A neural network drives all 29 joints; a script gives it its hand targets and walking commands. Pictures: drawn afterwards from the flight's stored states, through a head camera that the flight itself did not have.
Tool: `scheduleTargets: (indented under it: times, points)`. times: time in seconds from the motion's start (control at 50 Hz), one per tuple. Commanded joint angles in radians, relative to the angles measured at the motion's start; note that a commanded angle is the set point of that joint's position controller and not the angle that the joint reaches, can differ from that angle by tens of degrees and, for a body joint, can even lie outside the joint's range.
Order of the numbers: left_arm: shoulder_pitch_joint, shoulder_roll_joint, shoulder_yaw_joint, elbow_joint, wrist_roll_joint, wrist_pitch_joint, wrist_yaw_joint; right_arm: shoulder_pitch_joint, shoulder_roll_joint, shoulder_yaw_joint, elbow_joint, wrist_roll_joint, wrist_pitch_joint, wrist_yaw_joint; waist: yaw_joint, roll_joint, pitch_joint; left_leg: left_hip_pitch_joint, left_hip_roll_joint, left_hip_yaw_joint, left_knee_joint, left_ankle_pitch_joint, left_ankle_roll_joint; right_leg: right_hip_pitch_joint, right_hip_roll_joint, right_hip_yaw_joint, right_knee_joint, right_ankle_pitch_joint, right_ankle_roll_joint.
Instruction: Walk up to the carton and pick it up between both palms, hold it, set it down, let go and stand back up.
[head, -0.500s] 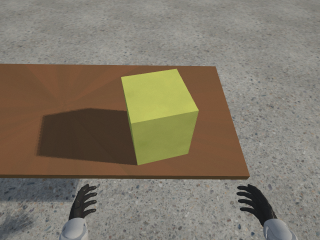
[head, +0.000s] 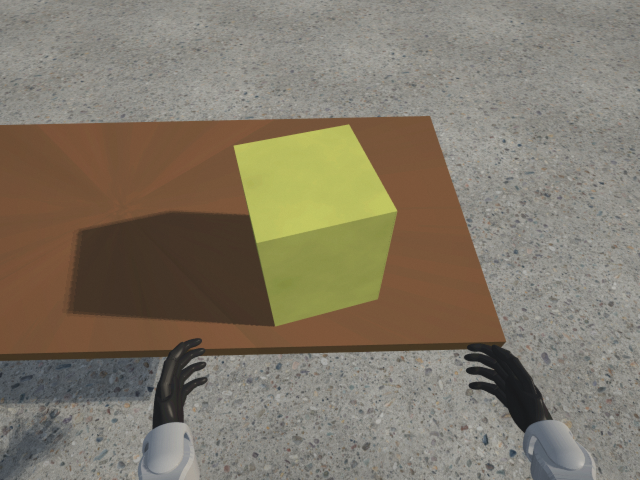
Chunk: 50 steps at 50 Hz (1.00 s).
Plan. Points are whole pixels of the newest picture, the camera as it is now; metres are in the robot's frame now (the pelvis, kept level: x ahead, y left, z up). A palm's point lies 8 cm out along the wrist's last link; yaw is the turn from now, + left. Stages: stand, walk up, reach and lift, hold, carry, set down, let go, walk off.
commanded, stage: reach and lift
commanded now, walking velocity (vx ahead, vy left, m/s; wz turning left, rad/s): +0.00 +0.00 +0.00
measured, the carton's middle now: (311, 228) +0.52 +0.05 -0.06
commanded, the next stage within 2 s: none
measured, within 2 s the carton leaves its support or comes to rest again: neither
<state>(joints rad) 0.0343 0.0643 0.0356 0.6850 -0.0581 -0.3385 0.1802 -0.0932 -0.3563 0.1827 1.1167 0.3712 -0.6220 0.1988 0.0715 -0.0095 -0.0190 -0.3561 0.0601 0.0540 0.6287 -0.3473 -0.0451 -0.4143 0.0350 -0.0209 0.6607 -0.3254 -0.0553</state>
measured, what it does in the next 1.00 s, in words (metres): stands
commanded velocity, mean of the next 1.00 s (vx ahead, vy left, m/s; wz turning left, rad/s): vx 0.00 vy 0.00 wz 0.00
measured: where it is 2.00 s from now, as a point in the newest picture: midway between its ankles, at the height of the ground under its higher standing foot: outside the picture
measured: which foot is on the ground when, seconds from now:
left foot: down 0.00-1.00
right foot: down 0.00-1.00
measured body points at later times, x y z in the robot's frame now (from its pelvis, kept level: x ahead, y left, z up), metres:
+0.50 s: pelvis -0.03 -0.01 -0.02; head +0.01 -0.01 +0.43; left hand +0.26 +0.21 -0.03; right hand +0.32 -0.22 -0.03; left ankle -0.02 +0.15 -0.72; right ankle +0.01 -0.08 -0.72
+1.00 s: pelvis -0.03 +0.00 -0.02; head +0.03 -0.01 +0.43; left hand +0.32 +0.22 +0.00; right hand +0.40 -0.19 +0.00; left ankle -0.02 +0.15 -0.72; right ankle +0.01 -0.08 -0.72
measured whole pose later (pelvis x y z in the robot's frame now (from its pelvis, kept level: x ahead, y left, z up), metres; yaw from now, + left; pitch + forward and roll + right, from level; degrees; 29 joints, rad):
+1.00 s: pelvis -0.03 +0.00 -0.02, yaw +1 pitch +17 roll +0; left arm -0.49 0.08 0.03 0.78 -0.19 -0.10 0.23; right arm -0.66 -0.42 0.19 1.20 0.44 -0.30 0.16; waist 0.14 0.00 -0.19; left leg -0.74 0.07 0.01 0.77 -0.34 -0.05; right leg -0.77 0.05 -0.03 0.75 -0.29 -0.06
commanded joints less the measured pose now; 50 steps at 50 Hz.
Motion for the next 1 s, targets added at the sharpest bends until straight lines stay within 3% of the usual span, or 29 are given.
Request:
scheduleTargets:
  times: [0.0, 0.02, 0.04, 0.1, 0.16, 0.2, 0.22, 0.24, 0.28, 0.3, 0.34, 0.38, 0.4, 0.46, 0.5, 0.52, 0.54, 0.56, 0.58, 0.62, 0.66, 0.72, 0.78, 0.8, 0.84, 0.88, 0.9, 0.94, 0.98]
  points:
    - [-0.19, 0.064, 0.023, -0.151, -0.014, -0.071, 0.013, -0.25, -0.221, -0.017, -0.08, 0.047, -0.077, 0.001, 0.007, -0.103, -0.307, -0.024, -0.056, 0.008, -0.02, 0.295, 0.029, 0.196, -0.019, 0.077, -0.05, 0.424, 0.034]
    - [-0.193, 0.056, 0.016, -0.14, -0.018, -0.069, 0.012, -0.261, -0.228, -0.007, -0.054, 0.061, -0.071, 0.009, 0.023, -0.077, -0.292, -0.017, -0.06, 0.01, -0.021, 0.295, 0.027, 0.18, -0.014, 0.076, -0.057, 0.405, 0.034]
    - [-0.234, 0.057, 0.01, -0.159, -0.029, -0.069, 0.016, -0.31, -0.227, -0.024, -0.059, 0.062, -0.065, 0.013, 0.01, -0.075, -0.315, -0.031, -0.051, 0.008, -0.025, 0.247, 0.032, 0.163, -0.016, 0.076, -0.064, 0.307, 0.03]
    - [-0.313, 0.054, -0.013, -0.2, -0.067, -0.094, 0.031, -0.395, -0.23, -0.029, -0.133, 0.085, -0.073, 0.02, 0.017, -0.1, -0.375, -0.078, -0.059, 0.017, 0.007, 0.22, 0.043, 0.13, -0.006, 0.068, -0.038, 0.269, 0.031]
    - [-0.349, 0.061, 0.002, -0.131, -0.056, -0.086, 0.025, -0.443, -0.211, 0.007, -0.101, 0.092, -0.054, 0.016, 0.045, -0.116, -0.368, -0.151, -0.059, 0.027, 0.026, 0.184, 0.048, 0.123, -0.018, 0.091, -0.021, 0.247, 0.039]
    - [-0.357, 0.055, -0.012, -0.131, -0.069, -0.07, 0.037, -0.469, -0.245, -0.008, -0.053, 0.095, -0.028, 0.023, 0.024, -0.094, -0.373, -0.15, -0.059, 0.013, 0.014, 0.171, 0.047, 0.099, -0.013, 0.083, -0.021, 0.203, 0.034]
    - [-0.406, 0.055, -0.006, -0.156, -0.071, -0.067, 0.039, -0.506, -0.233, 0.007, -0.089, 0.091, -0.026, 0.019, 0.042, -0.096, -0.433, -0.141, -0.058, 0.018, 0.037, 0.18, 0.046, 0.104, -0.021, 0.097, -0.016, 0.205, 0.033]
    - [-0.389, 0.048, -0.024, -0.126, -0.069, -0.05, 0.043, -0.487, -0.258, -0.005, -0.01, 0.087, -0.012, 0.022, 0.02, -0.096, -0.388, -0.156, -0.053, 0.009, 0.034, 0.158, 0.039, 0.073, -0.024, 0.101, -0.016, 0.161, 0.031]
    - [-0.453, 0.056, -0.009, -0.13, -0.081, -0.026, 0.048, -0.552, -0.266, -0.021, -0.034, 0.082, 0.014, 0.009, 0.022, -0.101, -0.443, -0.175, -0.054, 0.014, 0.042, 0.165, 0.039, 0.075, -0.018, 0.104, -0.018, 0.166, 0.026]
    - [-0.46, 0.067, 0.003, -0.136, -0.08, -0.02, 0.05, -0.557, -0.253, -0.009, -0.054, 0.086, 0.024, 0.006, 0.045, -0.096, -0.46, -0.179, -0.057, 0.023, 0.048, 0.163, 0.042, 0.081, -0.027, 0.114, -0.014, 0.173, 0.029]
    - [-0.53, 0.085, 0.016, -0.145, -0.083, -0.007, 0.057, -0.638, -0.276, -0.043, -0.092, 0.07, 0.037, -0.005, 0.029, -0.114, -0.497, -0.232, -0.063, 0.024, 0.047, 0.147, 0.039, 0.12, -0.009, 0.108, -0.01, 0.163, 0.035]
    - [-0.56, 0.079, 0.018, -0.159, -0.076, 0.011, 0.056, -0.671, -0.256, -0.01, -0.097, 0.081, 0.062, -0.001, 0.052, -0.131, -0.492, -0.231, -0.066, 0.024, 0.046, 0.166, 0.04, 0.132, -0.016, 0.115, -0.016, 0.168, 0.036]
    - [-0.548, 0.068, -0.006, -0.189, -0.092, 0.025, 0.056, -0.662, -0.243, -0.005, -0.118, 0.09, 0.072, -0.003, 0.05, -0.125, -0.535, -0.207, -0.067, 0.023, 0.062, 0.235, 0.034, 0.152, -0.005, 0.109, 0.002, 0.252, 0.037]
    - [-0.61, 0.075, 0.004, -0.204, -0.101, 0.038, 0.055, -0.722, -0.253, -0.024, -0.141, 0.077, 0.099, -0.013, 0.037, -0.132, -0.58, -0.266, -0.067, 0.017, 0.068, 0.201, 0.033, 0.186, -0.023, 0.134, 0.01, 0.271, 0.037]
    - [-0.638, 0.088, 0.02, -0.139, -0.096, 0.063, 0.048, -0.729, -0.243, -0.023, -0.079, 0.06, 0.123, -0.016, 0.04, -0.137, -0.534, -0.299, -0.067, 0.016, 0.066, 0.145, 0.038, 0.155, -0.02, 0.134, -0.004, 0.175, 0.033]
    - [-0.631, 0.084, 0.011, -0.161, -0.098, 0.067, 0.052, -0.741, -0.253, -0.039, -0.073, 0.069, 0.129, -0.013, 0.04, -0.099, -0.55, -0.28, -0.063, 0.013, 0.057, 0.147, 0.034, 0.144, -0.024, 0.131, -0.01, 0.155, 0.031]
    - [-0.674, 0.096, 0.02, -0.137, -0.101, 0.075, 0.044, -0.782, -0.242, -0.034, -0.09, 0.059, 0.144, -0.014, 0.058, -0.117, -0.556, -0.298, -0.068, 0.023, 0.067, 0.13, 0.034, 0.141, -0.021, 0.132, -0.017, 0.13, 0.034]
    - [-0.697, 0.095, 0.01, -0.14, -0.126, 0.083, 0.044, -0.787, -0.226, -0.018, -0.109, 0.055, 0.162, -0.021, 0.042, -0.148, -0.596, -0.324, -0.07, 0.016, 0.085, 0.127, 0.035, 0.161, -0.037, 0.147, -0.015, 0.13, 0.042]
    - [-0.707, 0.096, 0.017, -0.122, -0.118, 0.09, 0.046, -0.794, -0.231, -0.053, -0.073, 0.052, 0.171, -0.022, 0.031, -0.127, -0.571, -0.329, -0.071, 0.014, 0.068, 0.115, 0.035, 0.147, -0.028, 0.146, -0.019, 0.089, 0.042]
    - [-0.727, 0.103, 0.017, -0.137, -0.129, 0.098, 0.047, -0.843, -0.233, -0.041, -0.109, 0.06, 0.178, -0.022, 0.058, -0.115, -0.606, -0.308, -0.07, 0.016, 0.067, 0.193, 0.026, 0.154, -0.019, 0.132, 0.0, 0.196, 0.038]
    - [-0.755, 0.096, -0.008, -0.164, -0.132, 0.11, 0.043, -0.886, -0.239, -0.041, -0.15, 0.071, 0.183, -0.031, 0.042, -0.11, -0.674, -0.305, -0.073, 0.01, 0.087, 0.244, 0.024, 0.188, -0.007, 0.114, 0.022, 0.293, 0.042]
    - [-0.775, 0.109, 0.009, -0.137, -0.115, 0.132, 0.041, -0.909, -0.246, -0.043, -0.124, 0.066, 0.197, -0.035, 0.061, -0.084, -0.68, -0.296, -0.069, 0.007, 0.083, 0.274, 0.02, 0.184, 0.0, 0.111, 0.011, 0.29, 0.034]
    - [-0.816, 0.115, 0.009, -0.115, -0.106, 0.148, 0.05, -0.947, -0.294, -0.063, -0.052, 0.059, 0.216, -0.034, 0.051, -0.081, -0.642, -0.297, -0.058, -0.003, 0.073, 0.208, 0.011, 0.134, 0.009, 0.099, -0.006, 0.166, 0.029]
    - [-0.848, 0.1, -0.018, -0.195, -0.146, 0.148, 0.06, -0.956, -0.293, -0.068, -0.117, 0.059, 0.227, -0.032, 0.038, -0.092, -0.741, -0.267, -0.063, 0.001, 0.079, 0.269, 0.009, 0.143, 0.021, 0.081, 0.003, 0.233, 0.028]
    - [-0.862, 0.128, 0.024, -0.11, -0.12, 0.167, 0.055, -0.999, -0.271, -0.049, -0.099, 0.059, 0.24, -0.04, 0.077, -0.113, -0.67, -0.292, -0.063, 0.004, 0.073, 0.257, 0.014, 0.142, 0.017, 0.092, -0.003, 0.238, 0.032]
    - [-0.878, 0.116, 0.005, -0.172, -0.139, 0.167, 0.057, -1.039, -0.266, -0.04, -0.161, 0.086, 0.241, -0.039, 0.072, -0.129, -0.786, -0.299, -0.065, -0.001, 0.091, 0.325, 0.012, 0.212, 0.023, 0.095, 0.018, 0.346, 0.039]
    - [-0.843, 0.115, 0.014, -0.101, -0.123, 0.181, 0.05, -0.986, -0.251, -0.039, -0.075, 0.076, 0.255, -0.042, 0.074, -0.115, -0.7, -0.314, -0.066, 0.0, 0.073, 0.305, 0.016, 0.2, 0.015, 0.104, 0.009, 0.34, 0.04]
    - [-0.889, 0.116, 0.015, -0.126, -0.119, 0.188, 0.053, -1.059, -0.291, -0.053, -0.072, 0.071, 0.264, -0.039, 0.077, -0.085, -0.725, -0.308, -0.061, -0.002, 0.049, 0.322, 0.005, 0.206, 0.024, 0.083, 0.006, 0.364, 0.035]
    - [-0.913, 0.109, 0.001, -0.142, -0.135, 0.199, 0.049, -1.072, -0.292, -0.045, -0.082, 0.079, 0.274, -0.042, 0.07, -0.126, -0.746, -0.276, -0.061, 0.001, 0.056, 0.346, 0.005, 0.199, 0.033, 0.067, 0.011, 0.381, 0.042]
